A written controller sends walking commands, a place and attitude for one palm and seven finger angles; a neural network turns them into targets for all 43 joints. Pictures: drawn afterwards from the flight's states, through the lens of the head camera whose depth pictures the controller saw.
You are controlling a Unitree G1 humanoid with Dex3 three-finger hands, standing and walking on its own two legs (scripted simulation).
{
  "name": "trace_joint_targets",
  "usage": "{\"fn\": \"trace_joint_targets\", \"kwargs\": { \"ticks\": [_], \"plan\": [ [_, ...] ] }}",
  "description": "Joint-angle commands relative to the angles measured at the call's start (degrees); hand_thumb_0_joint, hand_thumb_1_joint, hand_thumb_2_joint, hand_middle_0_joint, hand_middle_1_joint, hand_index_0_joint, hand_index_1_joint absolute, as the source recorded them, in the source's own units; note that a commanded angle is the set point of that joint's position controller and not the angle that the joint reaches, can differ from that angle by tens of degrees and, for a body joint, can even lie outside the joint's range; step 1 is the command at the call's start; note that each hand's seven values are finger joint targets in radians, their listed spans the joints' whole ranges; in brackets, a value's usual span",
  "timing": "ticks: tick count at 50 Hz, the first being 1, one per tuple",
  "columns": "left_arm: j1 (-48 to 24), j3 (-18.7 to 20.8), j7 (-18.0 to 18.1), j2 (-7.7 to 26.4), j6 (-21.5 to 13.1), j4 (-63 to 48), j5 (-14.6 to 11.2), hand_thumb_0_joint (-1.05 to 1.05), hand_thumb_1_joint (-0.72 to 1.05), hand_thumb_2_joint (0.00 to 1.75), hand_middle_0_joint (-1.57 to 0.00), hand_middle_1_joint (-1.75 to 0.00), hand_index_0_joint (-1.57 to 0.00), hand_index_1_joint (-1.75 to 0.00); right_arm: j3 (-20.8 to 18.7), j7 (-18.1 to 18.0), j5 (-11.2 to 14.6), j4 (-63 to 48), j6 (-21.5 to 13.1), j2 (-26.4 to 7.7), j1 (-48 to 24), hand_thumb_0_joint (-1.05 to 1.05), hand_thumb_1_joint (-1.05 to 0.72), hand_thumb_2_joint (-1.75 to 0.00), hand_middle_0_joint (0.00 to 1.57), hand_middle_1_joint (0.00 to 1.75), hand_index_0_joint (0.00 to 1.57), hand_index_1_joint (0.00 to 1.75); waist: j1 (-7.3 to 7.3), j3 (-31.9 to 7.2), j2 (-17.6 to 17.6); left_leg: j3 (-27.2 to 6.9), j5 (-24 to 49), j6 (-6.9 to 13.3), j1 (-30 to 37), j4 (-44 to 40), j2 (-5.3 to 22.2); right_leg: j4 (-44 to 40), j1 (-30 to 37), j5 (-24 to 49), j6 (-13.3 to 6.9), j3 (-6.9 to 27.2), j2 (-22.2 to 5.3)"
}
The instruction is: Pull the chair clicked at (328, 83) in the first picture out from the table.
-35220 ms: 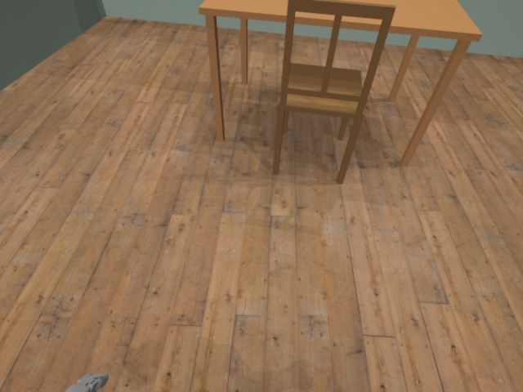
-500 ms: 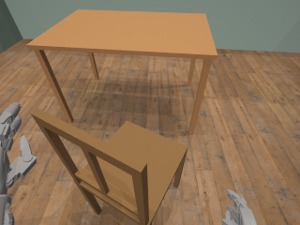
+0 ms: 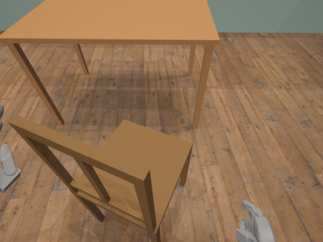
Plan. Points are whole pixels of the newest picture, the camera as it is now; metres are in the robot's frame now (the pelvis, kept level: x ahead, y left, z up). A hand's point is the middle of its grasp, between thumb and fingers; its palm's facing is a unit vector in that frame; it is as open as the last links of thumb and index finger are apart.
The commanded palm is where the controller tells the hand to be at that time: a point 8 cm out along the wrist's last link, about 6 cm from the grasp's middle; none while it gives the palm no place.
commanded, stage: step back with the hand held close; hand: left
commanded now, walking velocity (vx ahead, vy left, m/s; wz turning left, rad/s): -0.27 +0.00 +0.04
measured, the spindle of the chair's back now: (94, 180) +0.29 +0.22 -0.07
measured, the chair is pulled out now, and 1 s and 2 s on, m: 0.57 0.57 0.57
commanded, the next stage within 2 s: stop stepping back and stand still in 1.66 s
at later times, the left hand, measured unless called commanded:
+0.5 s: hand (6, 202) +0.15 +0.25 +0.17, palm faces +0.51 -0.74 -0.44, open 7.4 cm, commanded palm +0.09 +0.28 +0.19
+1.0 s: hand out of the picture +0.13 +0.26 +0.17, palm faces +0.51 -0.71 -0.49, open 7.4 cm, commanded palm +0.07 +0.28 +0.19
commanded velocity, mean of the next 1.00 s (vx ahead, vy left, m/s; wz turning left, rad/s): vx -0.36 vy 0.00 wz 0.02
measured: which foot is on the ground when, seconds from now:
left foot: down 0.00-1.00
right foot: down 0.00-1.00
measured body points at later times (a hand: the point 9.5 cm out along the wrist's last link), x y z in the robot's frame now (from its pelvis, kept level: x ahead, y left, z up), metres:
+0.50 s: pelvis -0.05 -0.02 +0.00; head -0.05 -0.02 +0.45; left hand +0.11 +0.29 +0.20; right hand +0.13 -0.26 -0.08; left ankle -0.08 +0.11 -0.73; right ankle +0.07 -0.14 -0.73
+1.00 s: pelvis -0.06 -0.03 -0.01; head -0.05 -0.01 +0.44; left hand +0.09 +0.29 +0.20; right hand +0.10 -0.26 -0.09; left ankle -0.08 +0.11 -0.73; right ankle +0.04 -0.14 -0.73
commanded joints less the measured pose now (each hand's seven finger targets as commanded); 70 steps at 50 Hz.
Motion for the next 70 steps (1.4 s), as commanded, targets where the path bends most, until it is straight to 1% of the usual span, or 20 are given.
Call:
{"fn": "trace_joint_targets", "kwargs": {
  "ticks": [1, 4, 7, 12, 15, 23, 30, 38, 41, 45, 47, 50, 52, 55, 58, 60, 62, 63, 67, 70],
  "plan": [
    [-2.27, 5.04, 1.64, 7.25, -1.95, -7.61, -0.08, 0.0, 0.9, 0.9, -0.2, -0.3, -0.2, -0.3, -2.4, -1.2, 0.2, -9.27, -2.57, -8.14, -5.81, 0.0, -0.9, -0.9, 0.2, 0.3, 0.2, 0.3, -0.14, -6.88, 0.38, -3.45, 31.53, -0.22, -10.75, -3.33, 9.27, 1.12, 12.6, 18.0, -2.62, 3.25, -4.04],
    [-4.87, 5.01, 2.19, 9.25, -2.03, -9.19, 0.27, 0.0, 0.9, 0.9, -0.2, -0.3, -0.2, -0.3, -2.28, -1.67, 0.4, -9.48, -2.35, -8.67, -5.45, 0.0, -0.9, -0.9, 0.2, 0.3, 0.2, 0.3, -0.32, -7.04, -3.75, -2.33, 12.13, -0.12, -13.92, -0.58, 5.36, -4.26, 11.95, 18.06, -4.24, 9.09, -7.89],
    [-4.35, 4.87, 2.88, 9.57, -2.32, -11.27, 0.74, 0.0, 0.9, 0.9, -0.2, -0.3, -0.2, -0.3, -1.54, -1.74, 0.26, -9.56, -2.19, -8.48, -5.52, 0.0, -0.9, -0.9, 0.2, 0.3, 0.2, 0.3, 0.01, -6.69, -4.03, -3.18, 1.78, 1.29, -13.91, -2.53, 4.41, -8.52, 8.12, 0.28, -3.69, 9.89, -7.6],
    [-4.07, 7.52, 3.96, 10.79, -3.59, -14.25, 1.29, 0.0, 0.9, 0.9, -0.2, -0.3, -0.2, -0.3, -1.45, -2.31, 0.27, -10.09, -3.1, -8.66, -6.39, 0.0, -0.9, -0.9, 0.2, 0.3, 0.2, 0.3, 0.91, -7.6, 4.33, -7.31, 3.77, 3.4, -20.9, -9.04, 9.01, 0.41, 13.78, 1.61, -0.96, 3.21, -1.94],
    [-4.28, 6.96, 3.79, 10.02, -3.77, -13.03, 1.11, 0.0, 0.9, 0.9, -0.2, -0.3, -0.2, -0.3, -1.76, -2.27, 0.32, -9.68, -3.8, -8.59, -5.32, 0.0, -0.9, -0.9, 0.2, 0.3, 0.2, 0.3, 0.58, -7.42, 3.01, -5.27, 4.54, 2.23, -22.04, -6.43, 7.56, -0.9, 15.47, 7.21, -1.73, 5.13, -3.38],
    [-5.54, 4.88, 3.77, 8.81, -3.6, -8.25, 1.81, 0.0, 0.9, 0.9, -0.2, -0.3, -0.2, -0.3, -2.09, -1.35, 0.1, -8.58, -3.8, -9.53, -4.45, 0.0, -0.9, -0.9, 0.2, 0.3, 0.2, 0.3, 0.37, -3.69, -2.83, -4.45, -3.18, 2.4, -21.05, -5.31, 5.44, -8.49, 7.47, -6.79, -2.26, 7.94, -5.0],
    [-6.49, 6.97, 3.83, 10.01, -5.09, -13.85, 2.51, 0.0, 0.9, 0.9, -0.2, -0.3, -0.2, -0.3, -2.22, -1.39, -0.03, -9.21, -4.42, -9.19, -5.16, 0.0, -0.9, -0.9, 0.2, 0.3, 0.2, 0.3, 0.82, -6.32, 3.13, -7.54, -2.04, 4.5, -31.52, -8.3, 9.54, 3.84, 17.58, 4.9, -0.93, 5.01, -1.78],
    [-3.79, 7.35, 4.23, 10.66, -5.18, -12.95, 1.78, 0.0, 0.9, 0.9, -0.2, -0.3, -0.2, -0.3, -2.6, -0.26, -0.45, -7.21, -3.93, -8.61, -2.55, 0.0, -0.9, -0.9, 0.2, 0.3, 0.2, 0.3, -0.3, -9.11, -6.55, -2.93, -6.83, 1.52, -20.64, 2.45, 2.67, -14.02, 6.73, -10.15, -5.17, 13.98, -10.38],
    [-1.3, 7.78, 4.5, 10.33, -5.46, -12.03, 1.89, 0.0, 0.9, 0.9, -0.2, -0.3, -0.2, -0.3, -2.47, -0.68, -0.42, -7.29, -3.44, -8.69, -3.43, 0.0, -0.9, -0.9, 0.2, 0.3, 0.2, 0.3, -0.42, -8.84, -1.77, -5.9, -4.24, 2.86, -19.92, -4.59, 5.79, -8.97, 6.02, -9.09, -2.79, 7.87, -5.81],
    [-2.6, 8.84, 4.35, 9.23, -6.42, -12.66, 2.65, 0.0, 0.9, 0.9, -0.2, -0.3, -0.2, -0.3, -2.76, -1.56, -0.39, -7.66, -4.56, -8.6, -4.98, 0.0, -0.9, -0.9, 0.2, 0.3, 0.2, 0.3, 0.16, -7.17, 7.32, -11.71, 1.22, 5.91, -34.84, -11.07, 13.9, 9.88, 17.2, 5.38, -0.16, 1.98, 1.93],
    [-3.15, 8.06, 3.66, 8.93, -6.42, -14.41, 2.13, 0.0, 0.9, 0.9, -0.2, -0.3, -0.2, -0.3, -3.15, -1.6, -0.8, -7.49, -5.45, -8.31, -4.54, 0.0, -0.9, -0.9, 0.2, 0.3, 0.2, 0.3, 0.35, -8.48, 5.31, -9.35, 14.66, 4.49, -28.26, -6.42, 13.21, 9.7, 14.16, 11.12, -0.64, 2.75, 1.0],
    [-4.69, 6.91, 3.01, 8.42, -7.0, -14.88, 1.94, 0.0, 0.9, 0.9, -0.2, -0.3, -0.2, -0.3, -2.84, -1.5, -1.33, -6.54, -6.69, -8.15, -4.24, 0.0, -0.9, -0.9, 0.2, 0.3, 0.2, 0.3, 0.2, -5.69, 5.58, -7.76, 16.5, 3.2, -26.36, -3.23, 11.83, 6.65, 10.82, 13.4, -2.07, 5.18, -0.73],
    [-6.52, 5.72, 2.8, 8.9, -6.91, -16.14, 1.74, 0.0, 0.9, 0.9, -0.2, -0.3, -0.2, -0.3, -2.99, -1.08, -1.31, -6.43, -6.64, -7.95, -3.6, 0.0, -0.9, -0.9, 0.2, 0.3, 0.2, 0.3, -0.02, -8.31, 0.27, -4.14, 10.68, 0.81, -23.28, 2.93, 7.51, 0.41, 9.46, 19.07, -4.04, 10.92, -5.63],
    [-5.65, 5.74, 3.14, 10.5, -5.93, -15.69, 1.25, 0.0, 0.9, 0.9, -0.2, -0.3, -0.2, -0.3, -3.26, -0.11, -1.24, -5.52, -5.37, -7.16, -2.12, 0.0, -0.9, -0.9, 0.2, 0.3, 0.2, 0.3, -0.56, -10.43, -10.02, -0.21, -6.62, -1.07, -17.4, 14.64, 0.35, -16.68, 3.37, 0.88, -9.5, 21.5, -16.32],
    [-0.33, 8.42, 4.02, 12.17, -4.76, -14.33, 1.33, 0.0, 0.9, 0.9, -0.2, -0.3, -0.2, -0.3, -2.51, 0.2, -0.72, -5.93, -3.48, -6.04, -3.59, 0.0, -0.9, -0.9, 0.2, 0.3, 0.2, 0.3, -0.02, -13.41, -12.29, 0.29, -5.73, -0.53, -12.82, 12.51, 1.81, -17.37, 3.89, -5.55, -9.12, 15.3, -15.78],
    [5.05, 9.26, 3.47, 11.52, -6.04, -13.61, 0.8, 0.0, 0.9, 0.9, -0.2, -0.3, -0.2, -0.3, -1.95, -0.3, -0.38, -6.23, -2.53, -6.0, -3.78, 0.0, -0.9, -0.9, 0.2, 0.3, 0.2, 0.3, -0.82, -13.25, -7.0, -0.28, 2.31, 0.69, -6.84, -4.53, 4.31, -6.74, 1.04, 0.38, -4.7, 7.08, -9.0],
    [3.53, 10.09, 3.91, 10.85, -7.29, -16.17, 1.05, 0.0, 0.9, 0.9, -0.2, -0.3, -0.2, -0.3, -2.69, -1.21, -1.36, -6.83, -3.07, -7.26, -6.82, 0.0, -0.9, -0.9, 0.2, 0.3, 0.2, 0.3, -0.82, -9.14, 14.76, -18.88, 15.76, 8.1, -14.15, -13.14, 22.41, 17.32, -4.07, -12.15, 0.17, -0.01, 3.79],
    [0.99, 10.79, 4.31, 11.27, -7.14, -15.91, 0.82, 0.0, 0.9, 0.9, -0.2, -0.3, -0.2, -0.3, -2.77, -1.53, -2.23, -5.49, -4.14, -5.63, -6.54, 0.0, -0.9, -0.9, 0.2, 0.3, 0.2, 0.3, -1.58, -8.03, 13.32, -17.01, 24.76, 9.35, -17.66, -12.84, 24.61, 29.75, -5.15, -18.33, -0.54, 4.11, 4.92],
    [-2.66, 5.19, 3.27, 6.94, -6.3, -16.73, -0.07, 0.0, 0.9, 0.9, -0.2, -0.3, -0.2, -0.3, -4.2, -0.12, -1.75, -2.95, -7.83, -7.15, -3.38, 0.0, -0.9, -0.9, 0.2, 0.3, 0.2, 0.3, -0.21, -7.17, 12.06, -5.2, 46.52, 6.2, -3.55, -4.94, 19.47, 23.79, -10.31, -15.55, 0.15, 3.41, 3.87],
    [-7.08, 1.71, 2.99, 5.96, -5.89, -17.53, 0.57, 0.0, 0.9, 0.9, -0.2, -0.3, -0.2, -0.3, -3.27, 0.62, -1.26, -2.6, -9.55, -7.32, -3.83, 0.0, -0.9, -0.9, 0.2, 0.3, 0.2, 0.3, 0.44, -6.83, 14.01, -5.57, 43.05, 3.99, -1.38, -5.09, 19.2, 7.8, -4.83, -12.28, -0.21, 0.76, 2.33]
  ]
}}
